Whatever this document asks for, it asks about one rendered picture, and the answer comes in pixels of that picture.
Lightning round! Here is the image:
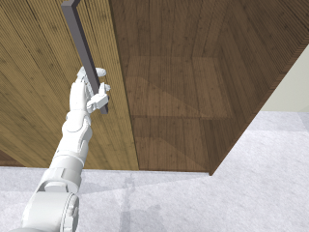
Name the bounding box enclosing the handle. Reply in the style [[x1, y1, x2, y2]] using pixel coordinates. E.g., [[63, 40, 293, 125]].
[[61, 0, 109, 114]]

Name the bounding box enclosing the wardrobe door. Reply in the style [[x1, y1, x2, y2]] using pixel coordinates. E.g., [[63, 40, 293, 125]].
[[0, 0, 140, 171], [0, 150, 17, 161]]

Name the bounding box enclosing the left robot upper arm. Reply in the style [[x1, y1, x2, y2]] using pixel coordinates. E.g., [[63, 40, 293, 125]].
[[8, 191, 79, 232]]

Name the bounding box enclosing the left robot forearm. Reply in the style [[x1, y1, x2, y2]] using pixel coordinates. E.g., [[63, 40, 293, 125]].
[[20, 110, 93, 228]]

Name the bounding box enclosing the left robot hand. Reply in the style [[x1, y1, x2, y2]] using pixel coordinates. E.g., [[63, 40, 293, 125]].
[[70, 67, 111, 116]]

